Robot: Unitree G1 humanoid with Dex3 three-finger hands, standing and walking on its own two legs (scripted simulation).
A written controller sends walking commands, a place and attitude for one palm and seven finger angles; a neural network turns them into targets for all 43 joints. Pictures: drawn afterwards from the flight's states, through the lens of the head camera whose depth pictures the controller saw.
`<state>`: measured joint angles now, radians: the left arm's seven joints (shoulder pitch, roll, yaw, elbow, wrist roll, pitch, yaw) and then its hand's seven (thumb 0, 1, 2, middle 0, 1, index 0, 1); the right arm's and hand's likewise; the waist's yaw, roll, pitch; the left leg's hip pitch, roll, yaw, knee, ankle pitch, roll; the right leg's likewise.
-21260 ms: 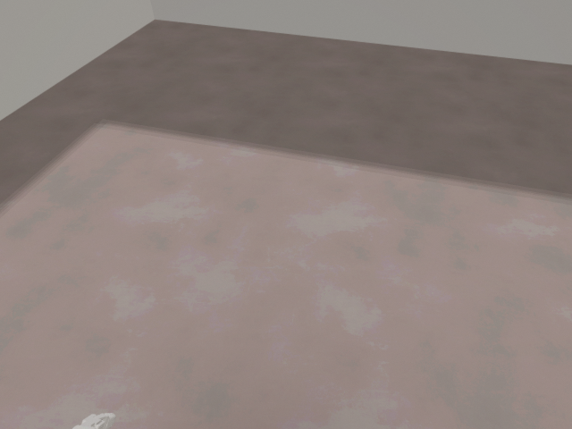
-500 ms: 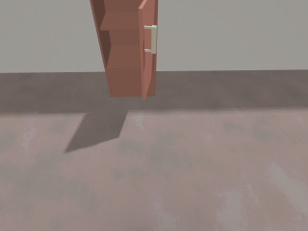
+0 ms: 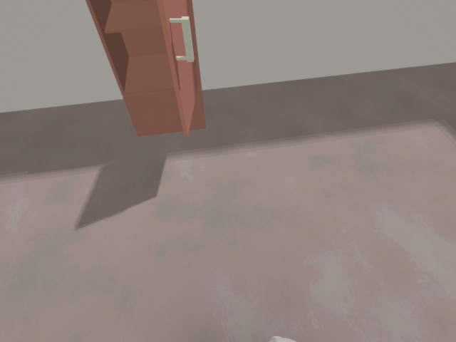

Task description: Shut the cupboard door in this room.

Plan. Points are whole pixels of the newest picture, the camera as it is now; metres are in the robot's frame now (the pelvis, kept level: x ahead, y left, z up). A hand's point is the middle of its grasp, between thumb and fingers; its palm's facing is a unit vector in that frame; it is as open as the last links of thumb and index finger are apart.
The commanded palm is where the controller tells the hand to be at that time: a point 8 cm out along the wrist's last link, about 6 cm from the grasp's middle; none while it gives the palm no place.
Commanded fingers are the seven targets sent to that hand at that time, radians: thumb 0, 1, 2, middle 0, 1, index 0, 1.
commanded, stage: walk around to get in front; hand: left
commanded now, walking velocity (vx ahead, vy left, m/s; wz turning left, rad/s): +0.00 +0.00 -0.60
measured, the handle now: (182, 40) +1.02 +0.24 +0.01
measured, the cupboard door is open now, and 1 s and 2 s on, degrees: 78 78 78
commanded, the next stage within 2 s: none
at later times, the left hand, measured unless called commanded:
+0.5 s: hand out of the picture +0.08 +0.17 -0.14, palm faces -0.14 -0.95 -0.27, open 7.4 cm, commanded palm none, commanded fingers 0.00 0.90 0.90 -0.20 -0.30 -0.20 -0.30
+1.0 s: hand (138, 303) +0.21 +0.21 -0.15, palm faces -0.50 -0.84 -0.23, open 7.4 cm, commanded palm none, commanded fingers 0.00 0.90 0.90 -0.20 -0.30 -0.20 -0.30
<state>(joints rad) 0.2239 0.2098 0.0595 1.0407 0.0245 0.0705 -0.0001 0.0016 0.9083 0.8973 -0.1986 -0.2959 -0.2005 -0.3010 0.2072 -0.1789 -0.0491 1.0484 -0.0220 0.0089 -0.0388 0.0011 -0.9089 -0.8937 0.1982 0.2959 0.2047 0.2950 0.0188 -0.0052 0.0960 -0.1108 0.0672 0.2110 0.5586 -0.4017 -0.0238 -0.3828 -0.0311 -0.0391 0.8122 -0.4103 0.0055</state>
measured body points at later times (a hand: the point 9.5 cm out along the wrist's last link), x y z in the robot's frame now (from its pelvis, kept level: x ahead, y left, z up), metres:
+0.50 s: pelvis +0.01 -0.02 +0.02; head +0.05 -0.05 +0.46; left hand +0.09 +0.22 -0.12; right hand +0.09 -0.31 -0.12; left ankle +0.02 +0.16 -0.65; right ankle +0.02 -0.09 -0.72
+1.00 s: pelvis +0.03 +0.06 +0.02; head +0.07 +0.06 +0.47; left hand +0.23 +0.26 -0.13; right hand -0.07 -0.18 -0.11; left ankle +0.05 +0.15 -0.72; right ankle -0.08 -0.07 -0.63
